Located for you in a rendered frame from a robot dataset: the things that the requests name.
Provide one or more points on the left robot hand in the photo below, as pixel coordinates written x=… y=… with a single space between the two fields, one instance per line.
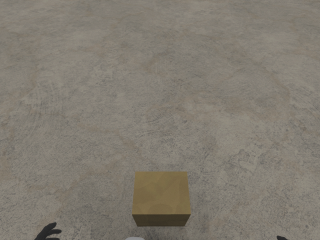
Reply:
x=47 y=231

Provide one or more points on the carton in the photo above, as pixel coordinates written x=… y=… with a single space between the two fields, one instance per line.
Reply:
x=161 y=199

